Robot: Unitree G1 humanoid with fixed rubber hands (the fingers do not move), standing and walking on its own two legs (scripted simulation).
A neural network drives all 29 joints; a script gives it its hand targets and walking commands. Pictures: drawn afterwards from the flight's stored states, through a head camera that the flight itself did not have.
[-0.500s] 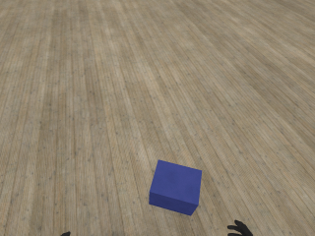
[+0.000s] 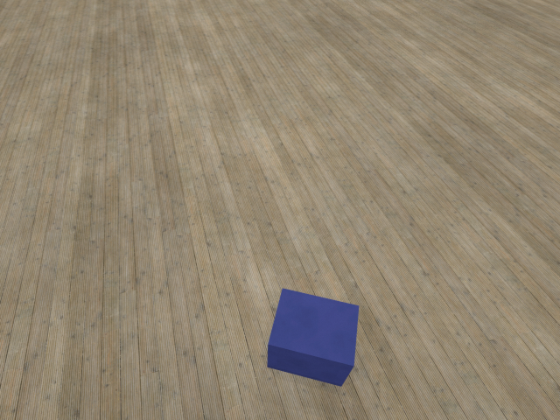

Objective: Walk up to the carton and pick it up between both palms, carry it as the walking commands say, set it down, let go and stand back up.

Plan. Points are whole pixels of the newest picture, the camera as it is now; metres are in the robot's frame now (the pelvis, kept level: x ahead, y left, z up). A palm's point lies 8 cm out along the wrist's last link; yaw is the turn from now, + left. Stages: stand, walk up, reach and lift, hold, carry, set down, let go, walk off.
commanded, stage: walk up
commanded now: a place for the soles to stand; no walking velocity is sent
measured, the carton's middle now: (311, 337) +0.50 -0.12 -0.67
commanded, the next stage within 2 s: none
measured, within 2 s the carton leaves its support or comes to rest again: neither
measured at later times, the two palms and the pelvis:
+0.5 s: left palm out of the picture +0.04 +0.24 -0.13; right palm out of the picture +0.05 -0.27 -0.13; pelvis +0.03 -0.01 +0.00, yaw -3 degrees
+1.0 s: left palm (143, 404) +0.17 +0.22 -0.13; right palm out of the picture +0.07 -0.29 -0.14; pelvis +0.06 -0.02 -0.02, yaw -14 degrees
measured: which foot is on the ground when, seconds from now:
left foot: down 0.00-1.00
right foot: down 0.00-1.00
